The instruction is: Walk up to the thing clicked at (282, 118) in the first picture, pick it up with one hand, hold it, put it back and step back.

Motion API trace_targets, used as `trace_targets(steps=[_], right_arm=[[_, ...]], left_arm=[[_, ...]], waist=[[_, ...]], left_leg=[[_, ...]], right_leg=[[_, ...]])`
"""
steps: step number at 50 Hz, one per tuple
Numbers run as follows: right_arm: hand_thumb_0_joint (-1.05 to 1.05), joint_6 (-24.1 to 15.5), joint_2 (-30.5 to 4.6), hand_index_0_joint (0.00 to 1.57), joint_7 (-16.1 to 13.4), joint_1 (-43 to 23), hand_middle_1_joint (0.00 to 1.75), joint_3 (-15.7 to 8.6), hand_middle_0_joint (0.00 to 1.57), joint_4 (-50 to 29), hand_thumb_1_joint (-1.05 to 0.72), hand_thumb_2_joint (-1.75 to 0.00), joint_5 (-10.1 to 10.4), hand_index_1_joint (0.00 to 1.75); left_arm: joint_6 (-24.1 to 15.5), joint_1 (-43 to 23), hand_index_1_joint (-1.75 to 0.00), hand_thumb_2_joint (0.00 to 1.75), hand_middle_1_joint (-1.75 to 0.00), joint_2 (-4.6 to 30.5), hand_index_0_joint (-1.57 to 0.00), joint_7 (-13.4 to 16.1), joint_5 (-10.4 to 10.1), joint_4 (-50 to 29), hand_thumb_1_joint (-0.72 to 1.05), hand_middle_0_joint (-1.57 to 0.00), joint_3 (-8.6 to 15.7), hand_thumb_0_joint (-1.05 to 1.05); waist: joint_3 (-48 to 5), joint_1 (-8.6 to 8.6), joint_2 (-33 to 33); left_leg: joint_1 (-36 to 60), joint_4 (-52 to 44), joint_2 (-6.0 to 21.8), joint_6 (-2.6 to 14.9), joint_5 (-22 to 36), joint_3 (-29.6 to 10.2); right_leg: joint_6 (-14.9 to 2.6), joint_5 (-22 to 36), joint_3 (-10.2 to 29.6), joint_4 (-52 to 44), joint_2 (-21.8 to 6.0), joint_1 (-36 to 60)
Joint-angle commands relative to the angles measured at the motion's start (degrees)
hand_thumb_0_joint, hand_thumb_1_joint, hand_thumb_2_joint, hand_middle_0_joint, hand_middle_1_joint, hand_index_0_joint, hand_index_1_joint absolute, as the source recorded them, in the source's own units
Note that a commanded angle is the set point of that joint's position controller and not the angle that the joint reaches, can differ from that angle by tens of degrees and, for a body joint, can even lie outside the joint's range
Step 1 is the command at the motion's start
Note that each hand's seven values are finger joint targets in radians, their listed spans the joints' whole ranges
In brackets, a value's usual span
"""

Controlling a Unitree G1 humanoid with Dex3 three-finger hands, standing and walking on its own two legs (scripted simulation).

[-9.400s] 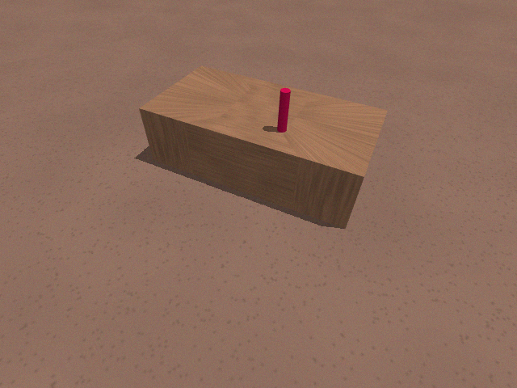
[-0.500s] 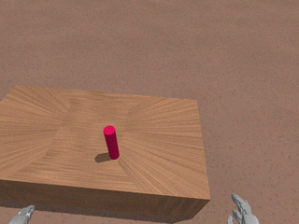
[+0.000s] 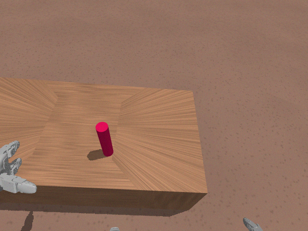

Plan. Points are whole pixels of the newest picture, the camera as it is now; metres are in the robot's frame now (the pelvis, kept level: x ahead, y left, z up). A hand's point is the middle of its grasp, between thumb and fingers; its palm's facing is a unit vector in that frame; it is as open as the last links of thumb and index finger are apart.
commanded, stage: go down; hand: left
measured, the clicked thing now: (105, 140) +0.52 +0.18 -0.25
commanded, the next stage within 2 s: none
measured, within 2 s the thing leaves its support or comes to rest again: neither
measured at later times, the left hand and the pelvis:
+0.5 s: hand (21, 144) +0.37 +0.35 +0.00, palm faces +0.14 -0.98 -0.10, open 17.2 cm; pelvis -0.01 +0.01 -0.01, yaw -1 degrees
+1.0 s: hand (19, 131) +0.41 +0.37 +0.00, palm faces +0.15 -0.99 -0.07, open 17.2 cm; pelvis -0.01 +0.01 -0.02, yaw -2 degrees
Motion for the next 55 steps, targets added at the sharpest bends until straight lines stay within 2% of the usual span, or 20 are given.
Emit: trace_targets(steps=[1,4,8,10,13,16,17,19,22,24,27,31,37,38,40,44,45,48,51,55], right_arm=[[0.00,-1.19,-10.24,0.20,-0.15,3.38,0.30,-4.07,0.20,-5.64,-0.89,-0.90,0.01,0.30],[0.00,-0.22,-10.71,0.20,0.13,4.13,0.30,-4.21,0.20,-5.36,-0.89,-0.90,-0.18,0.30],[0.00,1.01,-11.38,0.20,0.26,5.75,0.30,-4.26,0.20,-4.28,-0.89,-0.90,-0.44,0.30],[0.00,1.48,-11.70,0.20,0.43,6.03,0.30,-4.26,0.20,-3.92,-0.88,-0.90,-0.58,0.30],[0.00,1.99,-11.96,0.20,0.67,6.28,0.30,-3.98,0.20,-3.64,-0.88,-0.90,-0.76,0.30],[0.00,2.60,-12.10,0.20,0.82,6.58,0.30,-3.70,0.20,-3.78,-0.88,-0.90,-0.87,0.30],[0.00,2.92,-11.98,0.20,0.87,6.86,0.30,-3.55,0.20,-3.77,-0.88,-0.90,-0.93,0.30],[0.00,3.20,-12.21,0.20,0.99,6.76,0.30,-3.38,0.20,-3.81,-0.88,-0.90,-1.00,0.30],[0.00,3.42,-12.58,0.20,1.23,6.53,0.30,-3.32,0.20,-3.98,-0.89,-0.90,-1.01,0.30],[0.00,3.67,-12.79,0.20,1.17,7.33,0.30,-3.39,0.20,-3.91,-0.88,-0.90,-0.95,0.30],[0.00,4.02,-12.58,0.20,1.13,7.67,0.30,-2.90,0.20,-3.81,-0.89,-0.90,-1.14,0.30],[0.00,4.51,-13.02,0.20,1.31,7.98,0.30,-2.90,0.20,-3.51,-0.89,-0.90,-1.35,0.30],[0.00,4.76,-12.98,0.20,1.45,8.23,0.30,-2.62,0.20,-3.57,-0.90,-0.90,-1.34,0.30],[0.00,4.87,-12.82,0.20,1.51,8.48,0.30,-2.42,0.20,-3.54,-0.90,-0.90,-1.49,0.30],[0.00,4.98,-12.76,0.20,1.43,8.22,0.30,-2.42,0.20,-3.68,-0.89,-0.90,-1.45,0.30],[0.00,5.18,-12.92,0.20,1.61,8.99,0.30,-2.10,0.20,-3.36,-0.90,-0.90,-1.73,0.30],[0.00,5.22,-12.77,0.20,1.58,8.64,0.30,-2.07,0.20,-3.17,-0.89,-0.90,-1.73,0.30],[0.00,5.39,-13.10,0.20,1.69,9.11,0.30,-2.12,0.20,-3.21,-0.89,-0.90,-1.86,0.30],[0.00,5.44,-12.77,0.20,1.59,8.60,0.30,-1.92,0.20,-3.55,-0.90,-0.90,-1.74,0.30],[0.00,5.67,-12.98,0.20,1.79,9.13,0.30,-1.86,0.20,-3.52,-0.90,-0.90,-1.80,0.30]], left_arm=[[-9.03,-14.44,-0.04,0.06,-0.01,19.26,-0.04,-2.38,-0.57,-3.87,-0.58,-0.07,6.37,0.00],[-12.44,-18.19,-0.03,0.06,-0.01,21.75,-0.04,-2.68,-0.55,-1.68,-0.55,-0.07,7.89,0.00],[-16.22,-24.01,-0.02,0.06,0.00,23.78,-0.03,-3.67,-0.78,0.83,-0.49,-0.06,8.75,0.00],[-17.71,-25.66,-0.02,0.06,0.00,24.36,-0.03,-4.10,-0.92,2.63,-0.48,-0.06,9.10,0.00],[-19.14,-28.52,-0.03,0.06,-0.02,26.22,-0.04,-4.62,-0.85,4.58,-0.48,-0.06,9.68,0.00],[-20.10,-28.47,-0.03,0.06,-0.01,26.33,-0.04,-5.12,-1.01,8.76,-0.47,-0.06,9.83,0.00],[-20.56,-30.37,-0.03,0.06,-0.01,27.74,-0.04,-5.36,-1.00,7.73,-0.47,-0.06,10.60,0.00],[-20.86,-29.40,-0.02,0.05,-0.01,27.88,-0.04,-5.63,-1.15,9.72,-0.46,-0.06,10.53,0.00],[-21.65,-32.49,-0.02,0.05,-0.01,28.79,-0.05,-6.20,-1.38,9.67,-0.46,-0.06,10.57,0.00],[-22.00,-33.30,-0.03,0.06,-0.02,29.20,-0.04,-6.17,-1.63,10.19,-0.47,-0.06,11.02,0.00],[-22.67,-34.88,-0.03,0.05,-0.02,31.29,-0.04,-6.56,-1.79,9.51,-0.47,-0.06,12.15,0.00],[-23.06,-35.21,-0.03,0.07,-0.02,31.01,-0.04,-7.23,-1.75,10.85,-0.46,-0.06,11.88,0.00],[-23.78,-37.79,-0.03,0.06,-0.02,32.03,-0.04,-7.75,-2.19,11.41,-0.49,-0.06,12.35,0.00],[-23.81,-38.39,-0.06,0.07,-0.03,32.46,-0.04,-7.78,-2.11,11.35,-0.56,-0.07,12.59,0.00],[-24.03,-38.08,-0.02,0.05,-0.01,32.05,-0.04,-7.98,-2.20,12.32,-0.47,-0.06,12.36,0.00],[-24.41,-39.27,-0.02,0.06,-0.01,33.55,-0.04,-8.45,-2.21,12.54,-0.46,-0.06,13.21,0.00],[-24.59,-39.14,-0.02,0.05,-0.01,34.09,-0.04,-8.57,-2.19,11.91,-0.46,-0.06,13.57,0.00],[-24.92,-40.74,-0.02,0.06,0.00,33.43,-0.04,-8.74,-2.31,12.25,-0.46,-0.06,13.05,0.00],[-24.98,-40.84,-0.03,0.05,-0.01,34.65,-0.04,-8.84,-2.22,12.49,-0.48,-0.07,13.58,0.00],[-25.20,-42.05,-0.02,0.05,-0.01,35.42,-0.04,-9.09,-2.38,11.73,-0.47,-0.06,13.96,0.00]], waist=[[-15.93,1.52,7.90],[-16.23,1.70,7.50],[-18.34,0.30,7.91],[-18.08,0.38,8.28],[-17.39,0.29,10.02],[-17.44,-0.16,8.33],[-18.33,-0.28,8.60],[-18.18,0.22,8.59],[-18.57,-0.27,11.33],[-19.02,-0.75,9.36],[-21.34,-0.71,10.37],[-21.43,-0.63,12.13],[-21.12,-1.25,11.36],[-22.02,-1.40,11.37],[-21.41,-1.67,10.35],[-23.51,-1.64,11.22],[-23.08,-1.16,12.32],[-23.60,-1.98,12.15],[-22.41,-1.76,12.02],[-24.28,-1.70,13.18]], left_leg=[[16.47,-6.84,-1.40,1.53,20.40,0.07],[14.65,-6.55,-1.61,1.63,17.10,0.50],[16.20,-5.47,-1.45,1.78,18.45,0.76],[16.06,-5.66,-1.18,1.65,17.99,0.33],[15.57,-6.25,-0.91,1.32,14.84,-0.19],[14.02,-5.23,-1.12,1.72,14.85,0.51],[13.56,-5.09,-1.14,1.74,14.08,0.30],[13.14,-5.20,-1.15,1.72,14.47,0.50],[14.85,-5.52,-0.46,1.27,13.79,-0.50],[13.59,-5.07,-0.69,1.52,12.80,-0.31],[13.95,-3.56,-0.80,1.67,16.12,-0.02],[16.19,-3.31,-0.19,1.10,20.94,-1.18],[14.50,-2.86,-0.30,1.33,17.28,-1.12],[14.04,-2.32,-0.44,1.48,17.69,-0.88],[13.08,-2.01,-0.58,1.71,16.54,-0.55],[14.43,-0.62,-0.43,1.68,21.97,-1.00],[14.53,-0.83,-0.37,1.46,21.33,-1.22],[15.13,-0.62,-0.18,1.36,21.44,-1.59],[12.39,-0.80,-0.52,1.54,16.60,-1.20],[13.91,-0.35,-0.32,1.30,19.13,-1.67]], right_leg=[[-2.65,17.40,-1.13,-5.38,2.11,0.11],[-2.72,15.66,-0.52,-5.60,1.94,-0.02],[-2.60,17.42,-0.06,-5.48,1.82,-0.84],[-2.88,16.18,-0.40,-5.04,1.96,-2.39],[-3.03,13.18,-0.64,-4.81,2.07,-4.07],[-2.98,14.01,-0.22,-5.34,2.00,-3.86],[-2.93,13.44,-0.29,-5.21,2.02,-3.86],[-3.02,13.75,-0.37,-5.18,2.00,-3.49],[-3.15,12.00,-0.89,-4.25,2.27,-6.69],[-3.09,11.88,-0.83,-4.54,2.31,-5.83],[-2.94,14.62,-0.53,-4.13,2.27,-5.15],[-3.17,15.29,-1.34,-2.78,2.40,-8.13],[-3.14,13.82,-1.06,-2.95,2.46,-8.47],[-3.09,14.51,-0.91,-2.99,2.31,-8.10],[-3.02,14.42,-0.73,-3.12,2.36,-7.80],[-2.96,17.26,-0.93,-2.05,2.17,-8.40],[-2.99,16.31,-1.03,-1.83,2.35,-9.31],[-3.15,15.72,-1.30,-1.50,2.42,-10.56],[-3.17,13.79,-0.91,-1.79,2.42,-9.92],[-3.26,14.66,-1.23,-1.06,2.49,-10.66]])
